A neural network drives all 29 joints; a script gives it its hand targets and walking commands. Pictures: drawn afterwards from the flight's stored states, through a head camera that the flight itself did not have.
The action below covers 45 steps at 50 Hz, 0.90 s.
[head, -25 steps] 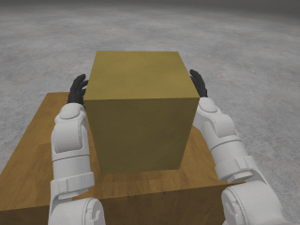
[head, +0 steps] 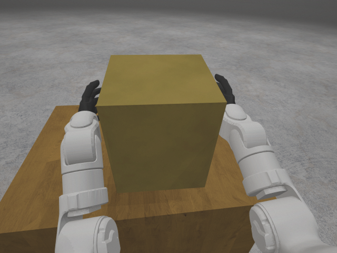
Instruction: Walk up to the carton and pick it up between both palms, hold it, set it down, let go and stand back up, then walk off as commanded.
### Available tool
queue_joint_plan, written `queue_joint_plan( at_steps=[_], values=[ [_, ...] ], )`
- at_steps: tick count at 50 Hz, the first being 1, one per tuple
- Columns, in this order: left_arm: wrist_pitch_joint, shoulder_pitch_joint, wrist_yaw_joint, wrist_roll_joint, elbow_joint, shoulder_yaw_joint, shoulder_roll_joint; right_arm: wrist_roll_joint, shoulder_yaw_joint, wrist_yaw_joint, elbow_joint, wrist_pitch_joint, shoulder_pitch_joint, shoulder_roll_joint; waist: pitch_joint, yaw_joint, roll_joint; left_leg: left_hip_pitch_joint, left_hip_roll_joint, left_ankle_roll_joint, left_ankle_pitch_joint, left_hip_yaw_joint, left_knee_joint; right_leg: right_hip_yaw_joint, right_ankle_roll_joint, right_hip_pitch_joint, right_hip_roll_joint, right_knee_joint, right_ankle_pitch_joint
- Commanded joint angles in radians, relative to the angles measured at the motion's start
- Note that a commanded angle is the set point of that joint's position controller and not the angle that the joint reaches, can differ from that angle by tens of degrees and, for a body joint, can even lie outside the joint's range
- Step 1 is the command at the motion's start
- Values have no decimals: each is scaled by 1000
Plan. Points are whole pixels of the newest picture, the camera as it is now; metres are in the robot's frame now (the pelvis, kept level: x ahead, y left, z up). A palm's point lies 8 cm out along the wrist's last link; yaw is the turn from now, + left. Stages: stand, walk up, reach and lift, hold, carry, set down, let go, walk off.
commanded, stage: hold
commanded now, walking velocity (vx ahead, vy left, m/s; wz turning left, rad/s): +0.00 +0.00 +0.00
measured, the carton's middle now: (159, 123) +0.37 +0.02 +0.19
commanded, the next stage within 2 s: none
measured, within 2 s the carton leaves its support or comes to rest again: neither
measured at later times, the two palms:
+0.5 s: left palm (88, 115) +0.36 +0.17 +0.22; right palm (221, 107) +0.38 -0.13 +0.23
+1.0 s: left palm (93, 110) +0.37 +0.16 +0.23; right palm (226, 106) +0.37 -0.14 +0.24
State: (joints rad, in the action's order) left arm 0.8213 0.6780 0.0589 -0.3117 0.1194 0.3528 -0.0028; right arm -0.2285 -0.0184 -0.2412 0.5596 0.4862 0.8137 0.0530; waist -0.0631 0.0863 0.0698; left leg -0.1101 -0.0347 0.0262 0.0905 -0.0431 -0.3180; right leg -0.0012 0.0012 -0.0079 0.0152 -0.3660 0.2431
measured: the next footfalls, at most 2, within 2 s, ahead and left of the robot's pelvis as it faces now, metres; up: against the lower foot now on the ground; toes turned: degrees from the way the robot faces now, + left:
none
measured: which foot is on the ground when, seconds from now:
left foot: down 0.00-1.00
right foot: down 0.00-1.00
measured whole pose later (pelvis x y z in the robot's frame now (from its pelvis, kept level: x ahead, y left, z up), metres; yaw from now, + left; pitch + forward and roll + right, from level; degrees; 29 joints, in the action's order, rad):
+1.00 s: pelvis +0.01 +0.00 +0.00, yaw +0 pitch -6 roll +0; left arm 0.79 0.70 0.05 -0.33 0.15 0.34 0.00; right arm -0.22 -0.03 -0.22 0.58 0.46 0.82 0.06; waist -0.06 0.09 0.07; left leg -0.11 -0.03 0.02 0.10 -0.04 -0.32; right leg 0.00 0.00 0.00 0.02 -0.37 0.25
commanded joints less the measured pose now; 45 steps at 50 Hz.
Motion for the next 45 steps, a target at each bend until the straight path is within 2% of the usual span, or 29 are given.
queue_joint_plan(
  at_steps=[1,3,6,10,13,14,15,16,18,19,23,26,29,31,33,35,39,43,45],
  values=[
    [-95,779,117,174,-27,-495,-501,-86,264,159,-195,-87,810,-558,-306,-11,-97,261,56,-32,35,-1,36,-60,-57,-184,34,149,3],
    [-99,774,111,185,-56,-509,-509,-108,287,153,-219,-94,803,-562,-335,-8,-112,286,60,-25,-37,5,12,-57,-60,-169,36,142,-81],
    [-92,719,117,173,-83,-497,-490,-126,321,131,-248,-84,744,-556,-333,-4,-95,314,71,-25,-126,6,-10,-50,-79,-120,33,134,-225],
    [-79,652,128,186,-171,-518,-481,-173,391,98,-364,-76,690,-559,-401,4,-97,369,80,-12,-273,19,-52,-54,-105,-42,33,100,-483],
    [-72,627,130,204,-243,-542,-467,-211,450,72,-469,-63,675,-569,-460,6,-86,383,88,-6,-340,30,-77,-54,-123,9,31,75,-643],
    [-69,616,129,212,-270,-554,-465,-220,461,64,-498,-56,661,-570,-467,17,-86,383,91,-4,-355,37,-85,-53,-128,19,28,63,-699],
    [-61,596,131,206,-276,-549,-454,-225,477,56,-517,-49,651,-569,-461,11,-86,376,94,-3,-348,35,-85,-51,-132,32,25,60,-731],
    [-54,584,132,211,-310,-559,-450,-232,484,49,-537,-41,623,-562,-466,19,-94,379,95,-1,-357,41,-89,-49,-134,42,22,52,-755],
    [-34,566,135,197,-307,-555,-438,-228,476,43,-528,-21,595,-540,-428,28,-101,381,91,2,-333,45,-82,-52,-132,23,23,58,-724],
    [-22,548,138,180,-302,-546,-430,-227,464,44,-514,-10,575,-517,-386,23,-115,374,87,5,-316,42,-75,-52,-125,6,25,64,-687],
    [-7,592,148,185,-293,-564,-445,-200,404,60,-484,1,606,-475,-352,37,-131,372,74,11,-247,32,-49,-66,-96,-52,42,94,-481],
    [-13,638,143,193,-268,-570,-459,-190,374,75,-469,-3,666,-479,-349,23,-132,347,69,7,-190,29,-37,-62,-84,-86,44,108,-363],
    [-25,684,135,194,-213,-560,-463,-163,327,96,-392,-5,689,-483,-307,25,-146,306,62,2,-97,28,-17,-59,-64,-136,44,125,-212],
    [-31,713,135,179,-135,-534,-458,-130,293,113,-325,-9,720,-482,-258,17,-129,268,58,-10,7,20,12,-60,-56,-176,41,143,-66],
    [-42,729,132,181,-107,-526,-463,-109,271,126,-295,-21,738,-491,-256,16,-121,250,54,-17,51,14,28,-62,-50,-190,38,149,-2],
    [-56,780,133,171,-58,-506,-463,-83,232,145,-218,-32,759,-498,-229,10,-127,228,49,-23,119,3,48,-63,-37,-221,34,157,93],
    [-85,822,132,175,-14,-500,-489,-60,206,166,-165,-66,800,-526,-247,17,-116,214,50,-27,131,-4,57,-64,-37,-212,32,155,96],
    [-112,811,113,187,-34,-499,-511,-87,261,169,-208,-96,833,-571,-325,-10,-106,260,58,-31,18,0,26,-55,-52,-184,30,151,-6],
    [-112,779,113,185,-39,-491,-499,-97,283,158,-217,-98,807,-574,-326,-9,-100,278,62,-32,-39,3,9,-47,-63,-162,24,146,-88]
  ],
)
